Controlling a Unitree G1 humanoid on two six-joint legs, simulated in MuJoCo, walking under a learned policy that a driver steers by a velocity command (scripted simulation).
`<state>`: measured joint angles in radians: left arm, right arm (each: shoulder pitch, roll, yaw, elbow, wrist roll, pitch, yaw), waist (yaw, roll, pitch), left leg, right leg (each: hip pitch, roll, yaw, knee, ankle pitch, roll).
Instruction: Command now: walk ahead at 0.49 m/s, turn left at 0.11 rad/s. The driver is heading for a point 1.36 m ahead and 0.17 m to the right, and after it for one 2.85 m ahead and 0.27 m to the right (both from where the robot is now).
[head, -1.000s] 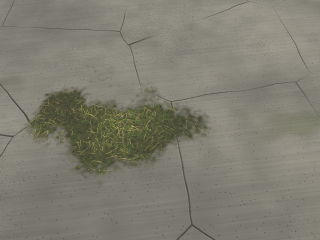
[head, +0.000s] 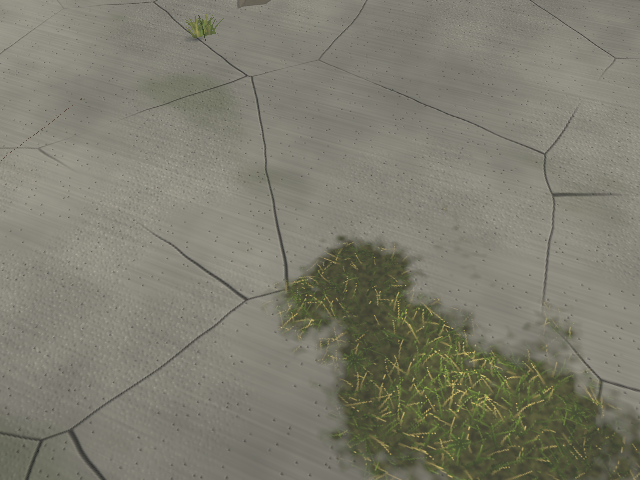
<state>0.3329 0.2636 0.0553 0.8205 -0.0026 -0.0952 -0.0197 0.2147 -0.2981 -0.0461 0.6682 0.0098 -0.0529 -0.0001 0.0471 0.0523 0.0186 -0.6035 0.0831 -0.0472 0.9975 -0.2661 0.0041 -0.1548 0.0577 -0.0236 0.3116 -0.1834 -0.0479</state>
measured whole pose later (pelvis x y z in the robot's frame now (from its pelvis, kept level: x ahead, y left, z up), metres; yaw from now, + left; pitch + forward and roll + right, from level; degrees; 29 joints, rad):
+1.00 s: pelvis +0.56 +0.01 +0.00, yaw +0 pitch +1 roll -1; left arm 0.29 0.27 0.05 0.83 0.00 -0.09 -0.03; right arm 0.22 -0.31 -0.05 0.76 0.01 -0.06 0.00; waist 0.03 0.04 0.03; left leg -0.58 0.10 -0.04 1.05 -0.27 0.00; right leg -0.20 0.06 -0.05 0.33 -0.15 -0.07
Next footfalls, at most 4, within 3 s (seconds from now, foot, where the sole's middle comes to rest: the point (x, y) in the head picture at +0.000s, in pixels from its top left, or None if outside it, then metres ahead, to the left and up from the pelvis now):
0.24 left None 0.31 0.16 -0.78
0.78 right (391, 422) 0.61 -0.07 -0.78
1.30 left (289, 307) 0.90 0.17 -0.78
1.86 right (388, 225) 1.18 -0.08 -0.78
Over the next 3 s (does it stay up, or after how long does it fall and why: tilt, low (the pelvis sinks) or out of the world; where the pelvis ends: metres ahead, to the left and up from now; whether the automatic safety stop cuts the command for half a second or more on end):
stays up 1.39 -0.05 -0.02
